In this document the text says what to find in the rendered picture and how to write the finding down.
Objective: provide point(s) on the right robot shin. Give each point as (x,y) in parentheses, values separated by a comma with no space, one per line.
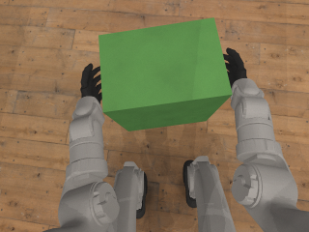
(202,158)

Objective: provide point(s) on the robot right hand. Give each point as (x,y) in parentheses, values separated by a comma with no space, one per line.
(235,67)

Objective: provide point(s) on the carton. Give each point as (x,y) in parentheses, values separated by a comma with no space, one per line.
(163,76)

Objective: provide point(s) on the robot left hand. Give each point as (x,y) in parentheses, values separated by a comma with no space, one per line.
(89,87)

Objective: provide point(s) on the left robot forearm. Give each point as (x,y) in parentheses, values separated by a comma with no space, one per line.
(87,163)

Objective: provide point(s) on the robot right thigh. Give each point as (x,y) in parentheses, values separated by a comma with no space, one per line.
(212,208)

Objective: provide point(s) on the left robot upper arm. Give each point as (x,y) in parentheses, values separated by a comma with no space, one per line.
(90,208)

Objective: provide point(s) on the right robot upper arm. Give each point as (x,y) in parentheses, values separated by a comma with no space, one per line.
(269,195)

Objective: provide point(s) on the right robot forearm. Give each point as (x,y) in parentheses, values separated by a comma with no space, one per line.
(254,127)

